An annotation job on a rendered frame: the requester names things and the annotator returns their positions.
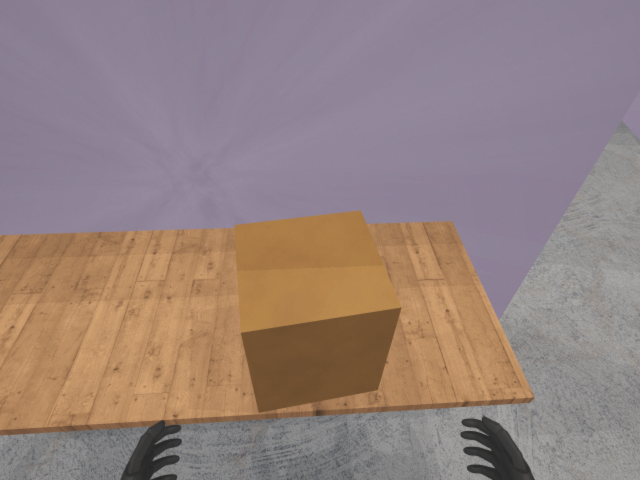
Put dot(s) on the carton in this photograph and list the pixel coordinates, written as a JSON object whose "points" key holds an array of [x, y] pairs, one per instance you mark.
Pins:
{"points": [[317, 309]]}

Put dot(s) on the right robot hand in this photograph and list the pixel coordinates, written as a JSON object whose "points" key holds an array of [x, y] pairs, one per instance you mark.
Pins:
{"points": [[505, 456]]}

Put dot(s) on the table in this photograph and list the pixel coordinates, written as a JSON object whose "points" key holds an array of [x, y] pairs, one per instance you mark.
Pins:
{"points": [[105, 330]]}

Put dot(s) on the left robot hand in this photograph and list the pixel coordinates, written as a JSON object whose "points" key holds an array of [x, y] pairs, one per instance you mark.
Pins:
{"points": [[141, 465]]}

